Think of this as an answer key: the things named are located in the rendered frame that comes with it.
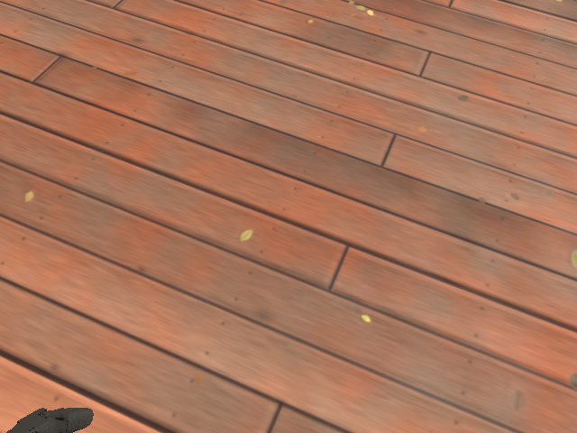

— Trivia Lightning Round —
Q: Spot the left robot hand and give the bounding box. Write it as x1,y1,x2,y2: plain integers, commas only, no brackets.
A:
6,408,94,433

